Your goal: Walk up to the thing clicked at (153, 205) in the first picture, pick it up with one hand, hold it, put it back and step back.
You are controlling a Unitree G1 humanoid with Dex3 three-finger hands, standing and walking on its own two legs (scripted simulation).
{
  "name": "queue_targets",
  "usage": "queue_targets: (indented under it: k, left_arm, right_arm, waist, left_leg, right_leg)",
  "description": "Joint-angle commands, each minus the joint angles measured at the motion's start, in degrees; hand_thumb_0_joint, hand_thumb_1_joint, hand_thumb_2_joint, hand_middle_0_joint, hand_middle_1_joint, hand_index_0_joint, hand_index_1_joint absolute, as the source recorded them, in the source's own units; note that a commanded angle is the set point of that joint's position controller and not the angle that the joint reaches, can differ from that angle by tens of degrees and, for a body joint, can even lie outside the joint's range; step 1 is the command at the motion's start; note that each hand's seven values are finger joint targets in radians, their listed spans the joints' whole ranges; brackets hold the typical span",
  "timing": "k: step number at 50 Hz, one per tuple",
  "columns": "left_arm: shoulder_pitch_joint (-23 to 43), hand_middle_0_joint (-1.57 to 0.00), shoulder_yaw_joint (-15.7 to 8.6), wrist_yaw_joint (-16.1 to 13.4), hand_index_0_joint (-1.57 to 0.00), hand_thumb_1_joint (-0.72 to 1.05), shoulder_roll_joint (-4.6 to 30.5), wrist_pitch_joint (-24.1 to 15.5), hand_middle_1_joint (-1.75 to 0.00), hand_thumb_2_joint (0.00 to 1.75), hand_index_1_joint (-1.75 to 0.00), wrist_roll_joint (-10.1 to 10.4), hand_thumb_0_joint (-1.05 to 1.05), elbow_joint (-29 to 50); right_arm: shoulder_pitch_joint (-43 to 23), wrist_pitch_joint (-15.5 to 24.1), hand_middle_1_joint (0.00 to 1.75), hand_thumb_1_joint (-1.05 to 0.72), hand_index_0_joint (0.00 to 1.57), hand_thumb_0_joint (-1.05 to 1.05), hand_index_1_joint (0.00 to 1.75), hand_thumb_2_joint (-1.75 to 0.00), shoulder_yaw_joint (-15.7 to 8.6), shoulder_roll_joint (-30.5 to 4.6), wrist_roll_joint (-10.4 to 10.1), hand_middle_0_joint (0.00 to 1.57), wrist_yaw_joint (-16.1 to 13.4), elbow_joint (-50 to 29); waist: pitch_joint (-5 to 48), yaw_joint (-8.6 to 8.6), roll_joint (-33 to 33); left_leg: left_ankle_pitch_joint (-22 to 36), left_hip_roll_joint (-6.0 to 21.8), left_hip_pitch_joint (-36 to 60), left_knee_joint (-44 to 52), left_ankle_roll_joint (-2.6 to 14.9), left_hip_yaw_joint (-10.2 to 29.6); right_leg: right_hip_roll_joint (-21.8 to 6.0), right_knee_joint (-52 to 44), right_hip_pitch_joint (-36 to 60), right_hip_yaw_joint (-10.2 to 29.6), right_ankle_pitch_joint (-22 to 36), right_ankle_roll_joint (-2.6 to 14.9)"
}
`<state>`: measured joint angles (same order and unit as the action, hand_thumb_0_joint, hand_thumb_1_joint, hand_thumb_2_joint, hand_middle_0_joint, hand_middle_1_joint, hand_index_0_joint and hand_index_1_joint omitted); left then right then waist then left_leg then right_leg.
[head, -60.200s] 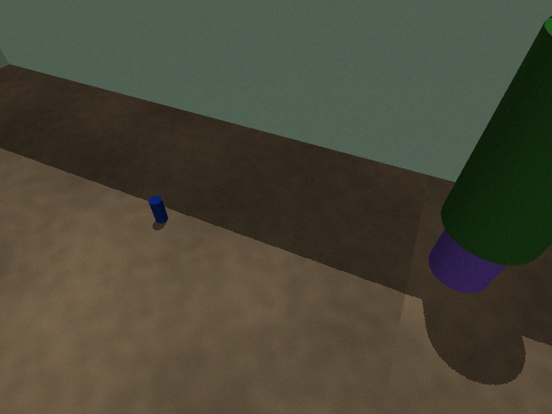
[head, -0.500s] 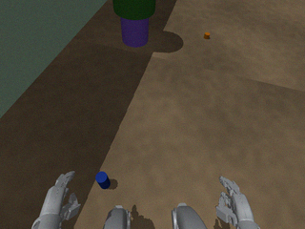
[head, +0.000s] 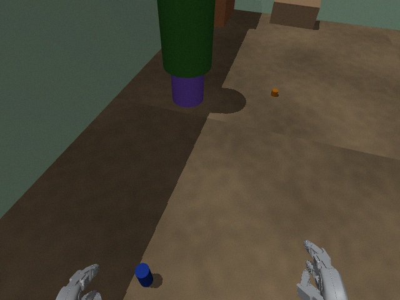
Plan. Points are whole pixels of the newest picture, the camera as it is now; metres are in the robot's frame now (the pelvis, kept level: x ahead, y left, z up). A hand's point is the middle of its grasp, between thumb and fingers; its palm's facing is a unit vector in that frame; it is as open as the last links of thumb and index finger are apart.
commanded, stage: home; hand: left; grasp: from above
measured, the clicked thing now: (144, 275) +0.39 +0.22 -0.65
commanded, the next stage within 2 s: stand in 1.76 s
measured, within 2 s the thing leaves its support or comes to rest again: neither
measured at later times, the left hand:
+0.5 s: hand out of the picture +0.16 +0.18 -0.04, palm faces +0.05 -0.98 -0.20, open 7.4 cm
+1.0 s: hand out of the picture +0.16 +0.18 -0.05, palm faces +0.04 -0.98 -0.20, open 7.4 cm
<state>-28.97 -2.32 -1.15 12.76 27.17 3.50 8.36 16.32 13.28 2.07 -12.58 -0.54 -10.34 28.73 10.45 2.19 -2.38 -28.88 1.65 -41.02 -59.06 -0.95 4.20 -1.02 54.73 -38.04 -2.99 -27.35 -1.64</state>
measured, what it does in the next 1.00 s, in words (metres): stands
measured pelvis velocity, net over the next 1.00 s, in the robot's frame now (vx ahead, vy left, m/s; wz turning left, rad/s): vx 0.00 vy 0.00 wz -0.01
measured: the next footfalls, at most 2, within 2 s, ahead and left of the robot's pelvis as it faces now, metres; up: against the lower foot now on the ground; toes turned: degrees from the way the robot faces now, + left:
none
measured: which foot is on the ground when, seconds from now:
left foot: down 0.00-1.00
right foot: down 0.00-1.00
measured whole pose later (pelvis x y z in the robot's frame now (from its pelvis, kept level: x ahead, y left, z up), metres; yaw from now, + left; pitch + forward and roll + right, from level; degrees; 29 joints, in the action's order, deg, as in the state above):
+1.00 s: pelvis +0.00 +0.00 +0.00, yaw +0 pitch +10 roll -3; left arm -28.9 -1.8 -1.3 13.3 26.1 3.1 7.8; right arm 16.8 13.9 1.9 -12.3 -0.2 -10.4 31.0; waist 9.2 2.1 -2.2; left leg -28.9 1.9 -39.8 -58.6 -0.8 3.8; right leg -0.8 54.0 -36.9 -2.5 -27.0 -1.8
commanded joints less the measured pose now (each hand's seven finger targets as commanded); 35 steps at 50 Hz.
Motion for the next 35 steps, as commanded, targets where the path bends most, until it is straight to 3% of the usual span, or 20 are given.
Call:
queue_targets:
  k: [1, 14, 18, 23, 26, 35]
  left_arm:
    - [1.58, -0.2, -3.23, -0.02, -0.2, 0.9, 5.76, -3.35, -0.3, 0.9, -0.3, -0.57, 0.0, 10.84]
    - [1.25, -0.2, -2.9, -0.41, -0.2, 0.9, 5.59, -4.19, -0.3, 0.9, -0.3, -0.73, 0.0, 10.65]
    - [2.1, -0.2, -3.03, -0.43, -0.2, 0.9, 5.87, -4.43, -0.3, 0.9, -0.3, -0.66, 0.0, 10.07]
    - [1.27, -0.2, -3.07, -0.43, -0.2, 0.9, 5.85, -4.5, -0.3, 0.9, -0.3, -0.69, 0.0, 10.45]
    - [1.17, -0.2, -2.99, -0.47, -0.2, 0.9, 5.6, -4.43, -0.3, 0.9, -0.3, -0.84, 0.0, 10.26]
    - [1.63, -0.2, -3.11, -0.22, -0.2, 0.9, 5.87, -4.19, -0.3, 0.9, -0.3, -0.68, 0.0, 9.44]
  right_arm:
    - [-3.05, 3.35, 0.3, -0.9, 0.2, 0.0, 0.3, -0.9, -3.19, -7.1, 0.05, 0.2, -0.44, -8.01]
    - [-3.59, 3.54, 0.3, -0.9, 0.2, 0.0, 0.3, -0.9, -3.06, -6.84, 0.29, 0.2, -0.57, -7.47]
    - [-4.26, 3.53, 0.3, -0.9, 0.2, 0.0, 0.3, -0.9, -3.09, -7.1, 0.3, 0.2, -0.61, -7.42]
    - [-3.77, 3.65, 0.3, -0.9, 0.2, 0.0, 0.3, -0.9, -3.26, -6.99, 0.27, 0.2, -0.71, -7.2]
    - [-3.62, 3.7, 0.3, -0.9, 0.2, 0.0, 0.3, -0.9, -3.28, -6.93, 0.31, 0.2, -0.62, -7.05]
    - [-3.64, 3.94, 0.3, -0.9, 0.2, 0.0, 0.3, -0.9, -3.48, -7.28, 0.3, 0.2, -0.69, -6.72]
  waist:
    - [3.73, 0.22, -1.25]
    - [4.25, -0.03, -0.59]
    - [2.43, 0.2, -0.71]
    - [3.46, -0.11, -0.68]
    - [3.33, -0.41, -1.31]
    - [2.33, 0.32, 0.03]
  left_leg:
    - [15.52, -1.81, 6.51, 9.79, 1.25, -2.19]
    - [14.69, -1.68, 6.99, 10.15, 1.4, -2.07]
    - [11.27, -1.51, 6.15, 11.01, 1.44, -1.83]
    - [14.29, -1.47, 6.76, 10.23, 1.31, -2.16]
    - [13.15, -1.27, 6.71, 10.95, 1.14, -1.76]
    - [10.97, -1.3, 6.25, 10.84, 1.42, -2.14]
  right_leg:
    - [1.94, -8.2, 3.29, -1.49, 13.35, 1.69]
    - [1.91, -8.58, 4.45, -1.4, 12.9, 1.56]
    - [2.08, -9.41, 3.32, -1.58, 9.73, 1.46]
    - [2.01, -8.83, 4.13, -1.36, 12.26, 1.54]
    - [2.09, -8.59, 3.91, -1.53, 10.97, 1.74]
    - [2.1, -9.57, 3.44, -1.26, 9.37, 1.37]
